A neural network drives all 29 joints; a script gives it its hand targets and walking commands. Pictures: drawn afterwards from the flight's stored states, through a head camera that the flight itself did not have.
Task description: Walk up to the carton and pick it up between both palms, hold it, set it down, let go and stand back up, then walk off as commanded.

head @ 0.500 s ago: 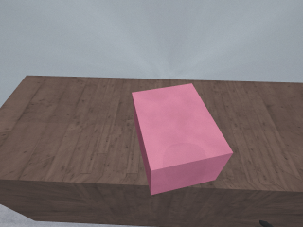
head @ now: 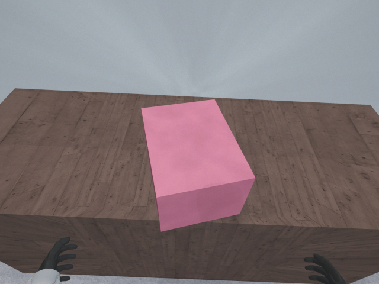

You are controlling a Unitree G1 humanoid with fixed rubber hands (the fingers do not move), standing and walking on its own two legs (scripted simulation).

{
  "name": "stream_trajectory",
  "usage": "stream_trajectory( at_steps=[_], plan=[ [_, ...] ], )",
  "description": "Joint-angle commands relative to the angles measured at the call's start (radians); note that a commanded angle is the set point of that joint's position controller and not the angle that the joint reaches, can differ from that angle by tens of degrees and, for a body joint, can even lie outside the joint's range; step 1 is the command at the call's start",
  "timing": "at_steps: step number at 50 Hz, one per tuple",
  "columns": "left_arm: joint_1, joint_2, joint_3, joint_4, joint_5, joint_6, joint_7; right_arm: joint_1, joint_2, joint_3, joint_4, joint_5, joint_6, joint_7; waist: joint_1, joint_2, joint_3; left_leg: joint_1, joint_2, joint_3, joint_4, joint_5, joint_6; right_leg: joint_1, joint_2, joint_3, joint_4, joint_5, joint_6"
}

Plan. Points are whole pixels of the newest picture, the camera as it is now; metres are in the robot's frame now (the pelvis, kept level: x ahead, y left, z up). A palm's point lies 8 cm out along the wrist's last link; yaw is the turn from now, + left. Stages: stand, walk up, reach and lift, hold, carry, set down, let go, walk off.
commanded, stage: reach and lift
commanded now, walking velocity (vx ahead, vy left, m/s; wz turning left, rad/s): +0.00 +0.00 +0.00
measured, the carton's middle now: (189, 160) +0.46 +0.02 -0.03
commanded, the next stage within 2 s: none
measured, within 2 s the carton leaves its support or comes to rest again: neither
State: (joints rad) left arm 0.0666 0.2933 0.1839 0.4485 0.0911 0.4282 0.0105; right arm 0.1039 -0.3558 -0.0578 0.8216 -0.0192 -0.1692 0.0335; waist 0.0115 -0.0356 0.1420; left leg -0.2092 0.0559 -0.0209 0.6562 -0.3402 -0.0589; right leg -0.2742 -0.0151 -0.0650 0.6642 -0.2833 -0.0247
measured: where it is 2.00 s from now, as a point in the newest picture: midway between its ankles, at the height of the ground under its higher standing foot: outside the picture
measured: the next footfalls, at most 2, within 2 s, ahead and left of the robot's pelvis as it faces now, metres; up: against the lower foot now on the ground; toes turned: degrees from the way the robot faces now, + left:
none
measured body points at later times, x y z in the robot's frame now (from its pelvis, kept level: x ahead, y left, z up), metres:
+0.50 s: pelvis -0.04 -0.01 +0.00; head -0.11 -0.03 +0.44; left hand +0.12 +0.28 -0.03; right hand +0.20 -0.23 -0.03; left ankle -0.01 +0.12 -0.72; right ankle +0.05 -0.09 -0.72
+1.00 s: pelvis -0.03 -0.03 +0.02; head -0.05 -0.01 +0.47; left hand +0.07 +0.24 -0.04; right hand +0.20 -0.20 -0.02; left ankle -0.01 +0.13 -0.72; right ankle -0.04 -0.09 -0.72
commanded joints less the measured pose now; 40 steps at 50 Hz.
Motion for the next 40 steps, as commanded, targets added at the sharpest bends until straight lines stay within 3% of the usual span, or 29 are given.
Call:
stream_trajectory(
  at_steps=[1,3,5,10,12,13,15,16,17,18,19,20,21,23,24,25,26,27,28,29,31,32,33,34,35,36,37,38,40],
  plan=[
    [-0.049,0.22,0.051,-0.109,-0.031,-0.031,0.009,-0.005,-0.06,-0.005,-0.161,0.006,0.028,-0.003,0.041,-0.018,-0.106,-0.193,-0.101,0.122,-0.204,0.021,0.067,0.252,-0.029,0.087,-0.229,0.023,0.04],
    [-0.068,0.202,0.024,-0.156,-0.065,-0.048,0.012,-0.001,-0.015,-0.014,-0.206,0.008,0.054,0.01,0.045,0.022,-0.085,-0.191,-0.097,0.128,-0.226,-0.042,0.066,0.221,-0.036,0.119,-0.275,-0.158,0.021],
    [-0.099,0.194,-0.016,-0.18,-0.095,-0.067,0.014,0.004,0.01,-0.035,-0.223,0.009,0.069,0.018,0.017,0.038,-0.08,-0.22,-0.085,0.131,-0.255,-0.069,0.065,0.23,-0.037,0.13,-0.286,-0.204,0.019],
    [-0.134,0.187,-0.034,-0.194,-0.1,-0.108,0.023,-0.016,-0.025,-0.091,-0.342,-0.003,0.1,0.019,0.007,0.182,-0.076,-0.518,-0.014,0.119,-0.369,-0.254,0.128,0.524,0.028,0.098,-0.178,-0.177,0.05],
    [-0.136,0.144,-0.036,-0.159,-0.081,-0.12,0.023,-0.022,-0.036,-0.086,-0.298,0.0,0.115,0.015,-0.002,0.233,-0.047,-0.633,0.001,0.113,-0.394,-0.29,0.138,0.627,0.044,0.084,-0.133,-0.128,0.056],
    [-0.128,0.14,-0.046,-0.16,-0.077,-0.122,0.023,-0.029,-0.059,-0.102,-0.299,-0.003,0.115,0.009,-0.024,0.22,-0.067,-0.638,0.013,0.104,-0.402,-0.312,0.143,0.653,0.056,0.073,-0.121,-0.109,0.059],
    [-0.14,0.139,-0.035,-0.148,-0.062,-0.127,0.021,-0.06,-0.064,-0.101,-0.357,-0.015,0.121,0.007,-0.016,0.177,-0.083,-0.639,0.002,0.107,-0.37,-0.317,0.156,0.653,0.049,0.101,-0.136,-0.191,0.06],
    [-0.127,0.132,-0.039,-0.138,-0.073,-0.124,0.018,-0.068,-0.064,-0.094,-0.382,-0.036,0.118,0.002,-0.012,0.097,-0.091,-0.524,-0.022,0.122,-0.33,-0.244,0.147,0.569,0.037,0.112,-0.179,-0.233,0.049],
    [-0.152,0.159,-0.042,-0.16,-0.085,-0.124,0.018,-0.085,-0.044,-0.087,-0.455,-0.022,0.113,-0.01,-0.013,-0.001,-0.092,-0.422,-0.063,0.123,-0.239,-0.187,0.137,0.419,-0.011,0.168,-0.243,-0.378,0.024],
    [-0.157,0.17,-0.025,-0.161,-0.095,-0.108,0.013,-0.087,-0.037,-0.079,-0.506,-0.019,0.124,-0.02,-0.002,-0.144,-0.058,-0.175,-0.129,0.139,-0.108,-0.041,0.112,0.131,-0.094,0.236,-0.366,-0.549,-0.013],
    [-0.181,0.184,-0.02,-0.211,-0.107,-0.088,0.011,-0.038,-0.009,-0.058,-0.553,0.012,0.141,-0.033,-0.003,-0.235,-0.065,0.119,-0.183,0.121,0.02,0.076,0.08,-0.215,-0.195,0.291,-0.485,-0.687,-0.059],
    [-0.2,0.178,-0.036,-0.191,-0.133,-0.062,0.007,-0.005,0.012,-0.05,-0.595,0.046,0.161,-0.05,-0.009,-0.272,-0.012,0.293,-0.188,0.085,0.071,0.133,0.055,-0.448,-0.249,0.301,-0.554,-0.707,-0.084],
    [-0.191,0.18,-0.05,-0.136,-0.127,-0.046,0.01,0.018,0.034,-0.037,-0.566,0.051,0.192,-0.052,-0.033,-0.26,0.027,0.303,-0.201,0.077,0.047,0.122,0.062,-0.46,-0.226,0.28,-0.552,-0.676,-0.075],
    [-0.206,0.115,-0.063,-0.169,-0.13,-0.015,0.014,-0.046,0.008,-0.076,-0.542,0.027,0.249,-0.029,-0.014,-0.188,0.048,0.21,-0.162,0.084,-0.064,0.034,0.081,-0.332,-0.141,0.192,-0.478,-0.591,-0.085],
    [-0.184,0.091,-0.071,-0.167,-0.115,-0.014,0.025,-0.073,-0.048,-0.11,-0.515,0.023,0.269,-0.008,-0.034,-0.111,0.075,0.091,-0.092,0.046,-0.161,-0.109,0.102,-0.196,-0.072,0.129,-0.382,-0.493,-0.071],
    [-0.196,0.057,-0.094,-0.158,-0.093,-0.019,0.028,-0.115,-0.084,-0.131,-0.506,0.019,0.292,0.008,-0.034,0.03,0.111,-0.199,0.011,0.015,-0.327,-0.283,0.141,0.1,0.025,0.037,-0.233,-0.283,-0.039],
    [-0.146,-0.021,-0.138,-0.156,-0.079,-0.04,0.046,-0.142,-0.162,-0.176,-0.481,0.006,0.295,0.044,-0.05,0.208,0.105,-0.563,0.142,-0.033,-0.554,-0.493,0.172,0.502,0.168,-0.088,-0.044,0.044,0.026],
    [-0.136,-0.049,-0.14,-0.157,-0.037,-0.099,0.047,-0.122,-0.196,-0.148,-0.474,0.052,0.267,0.07,-0.032,0.324,0.012,-0.801,0.191,-0.067,-0.611,-0.601,0.206,0.771,0.213,-0.083,0.091,0.215,0.06],
    [-0.133,-0.063,-0.126,-0.147,-0.016,-0.14,0.043,-0.117,-0.246,-0.134,-0.45,0.066,0.235,0.091,-0.046,0.348,-0.036,-0.877,0.218,-0.074,-0.618,-0.589,0.23,0.878,0.235,-0.078,0.137,0.267,0.074],
    [-0.127,-0.071,-0.118,-0.139,-0.011,-0.176,0.042,-0.138,-0.259,-0.129,-0.454,0.073,0.217,0.109,-0.045,0.321,-0.051,-0.89,0.225,-0.054,-0.615,-0.597,0.246,0.932,0.237,-0.064,0.142,0.281,0.079],
    [-0.174,-0.048,-0.11,-0.151,-0.061,-0.246,0.066,-0.197,-0.221,-0.132,-0.464,0.069,0.188,0.133,-0.008,0.18,-0.134,-0.724,0.148,0.006,-0.511,-0.459,0.193,0.794,0.181,0.016,0.041,0.149,0.039],
    [-0.121,-0.036,-0.107,-0.13,-0.089,-0.257,0.067,-0.186,-0.188,-0.127,-0.472,0.072,0.172,0.129,-0.009,0.056,-0.117,-0.57,0.081,0.032,-0.418,-0.334,0.157,0.627,0.124,0.102,-0.077,-0.014,0.02],
    [-0.096,-0.044,-0.114,-0.151,-0.143,-0.279,0.07,-0.155,-0.128,-0.112,-0.48,0.061,0.162,0.128,0.027,-0.107,-0.065,-0.258,-0.024,0.095,-0.291,-0.059,0.106,0.256,0.018,0.179,-0.271,-0.179,-0.005],
    [-0.077,-0.015,-0.107,-0.177,-0.162,-0.286,0.076,-0.087,-0.071,-0.071,-0.506,0.115,0.154,0.102,0.031,-0.204,-0.032,-0.014,-0.082,0.097,-0.211,0.076,0.086,-0.022,-0.069,0.244,-0.397,-0.294,0.007],
    [-0.057,-0.012,-0.131,-0.139,-0.187,-0.29,0.08,-0.037,-0.007,-0.038,-0.466,0.142,0.163,0.079,0.038,-0.211,0.028,0.065,-0.095,0.078,-0.228,0.119,0.078,-0.113,-0.093,0.246,-0.448,-0.206,0.042],
    [0.013,-0.009,-0.121,-0.126,-0.176,-0.302,0.085,0.044,0.033,-0.038,-0.448,0.137,0.148,0.064,0.047,-0.141,0.038,0.072,-0.08,0.076,-0.294,0.164,0.079,-0.069,-0.063,0.199,-0.419,0.117,0.105],
    [0.02,0.011,-0.11,-0.103,-0.172,-0.318,0.07,0.004,-0.021,-0.043,-0.458,0.128,0.12,0.059,0.038,-0.196,-0.001,0.131,-0.091,0.056,-0.278,0.182,0.08,-0.039,-0.052,0.198,-0.385,0.289,0.125],
    [0.002,0.024,-0.099,-0.109,-0.151,-0.331,0.067,0.017,-0.036,-0.039,-0.433,0.138,0.101,0.054,0.023,-0.184,-0.05,0.12,-0.095,0.051,-0.262,0.172,0.068,-0.011,-0.069,0.229,-0.379,0.334,0.136],
    [-0.012,0.015,-0.088,-0.106,-0.137,-0.367,0.059,0.019,-0.021,-0.024,-0.463,0.129,0.056,0.041,0.035,-0.137,-0.082,0.134,-0.091,0.054,-0.268,0.173,0.066,-0.002,-0.097,0.255,-0.405,0.25,0.119]
  ],
)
